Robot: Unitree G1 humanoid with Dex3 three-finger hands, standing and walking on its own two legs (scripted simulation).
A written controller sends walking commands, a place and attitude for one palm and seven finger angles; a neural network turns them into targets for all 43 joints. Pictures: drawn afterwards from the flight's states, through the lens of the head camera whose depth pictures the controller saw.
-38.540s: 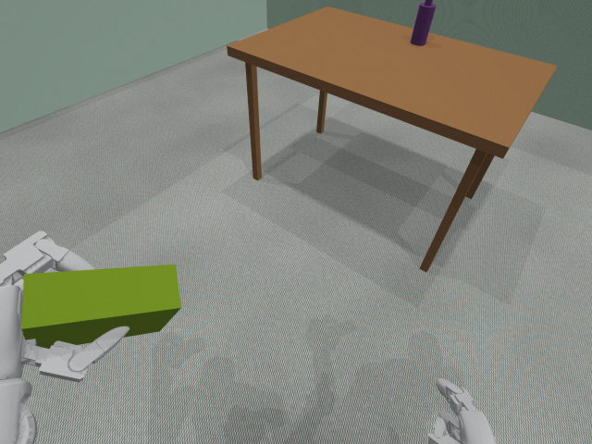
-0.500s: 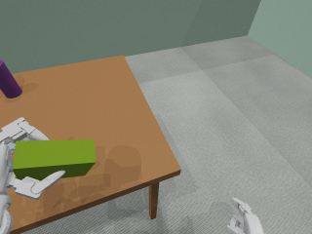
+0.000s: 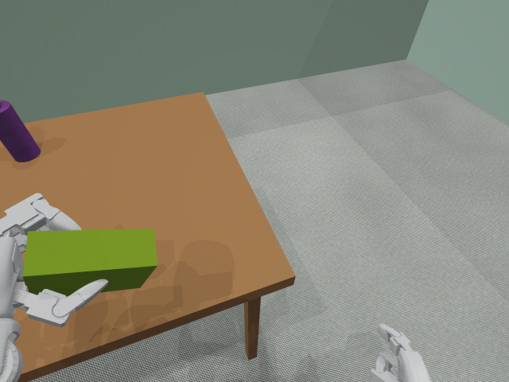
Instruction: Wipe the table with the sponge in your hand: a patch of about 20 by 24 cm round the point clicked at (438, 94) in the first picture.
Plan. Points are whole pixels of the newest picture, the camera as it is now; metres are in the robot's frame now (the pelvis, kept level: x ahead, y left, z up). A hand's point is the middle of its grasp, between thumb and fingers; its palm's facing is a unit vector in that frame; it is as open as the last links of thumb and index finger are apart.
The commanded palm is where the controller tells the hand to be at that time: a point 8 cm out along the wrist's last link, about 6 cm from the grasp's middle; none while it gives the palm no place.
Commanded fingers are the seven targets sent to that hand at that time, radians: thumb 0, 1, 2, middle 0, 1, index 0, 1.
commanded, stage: shuffle to correct the standing spot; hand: left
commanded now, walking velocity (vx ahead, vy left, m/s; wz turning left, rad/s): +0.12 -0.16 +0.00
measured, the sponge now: (112, 262) +0.23 +0.20 +0.13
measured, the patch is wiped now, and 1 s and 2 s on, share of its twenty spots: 0.00 0.00 0.00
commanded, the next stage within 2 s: come to a stop and stand still in 0.36 s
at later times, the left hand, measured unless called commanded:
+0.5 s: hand (65, 259) +0.22 +0.24 +0.16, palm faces +0.33 -0.86 -0.39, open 9.2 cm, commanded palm +0.16 +0.28 +0.18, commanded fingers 0.00 0.10 1.30 -1.20 -1.60 -1.20 -1.60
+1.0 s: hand (3, 243) +0.23 +0.31 +0.17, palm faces +0.39 -0.84 -0.38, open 9.2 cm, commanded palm +0.17 +0.34 +0.18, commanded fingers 0.00 0.10 1.30 -1.20 -1.60 -1.20 -1.60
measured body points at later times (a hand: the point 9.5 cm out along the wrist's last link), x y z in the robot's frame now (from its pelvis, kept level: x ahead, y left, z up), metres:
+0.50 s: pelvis +0.00 +0.00 +0.00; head +0.00 +0.00 +0.45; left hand +0.19 +0.28 +0.18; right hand +0.17 -0.24 -0.08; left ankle +0.01 +0.14 -0.74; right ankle -0.02 -0.05 -0.74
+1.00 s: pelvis +0.00 +0.06 +0.00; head +0.03 +0.08 +0.45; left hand +0.20 +0.36 +0.19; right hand +0.17 -0.17 -0.07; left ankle +0.01 +0.15 -0.74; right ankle -0.02 -0.05 -0.74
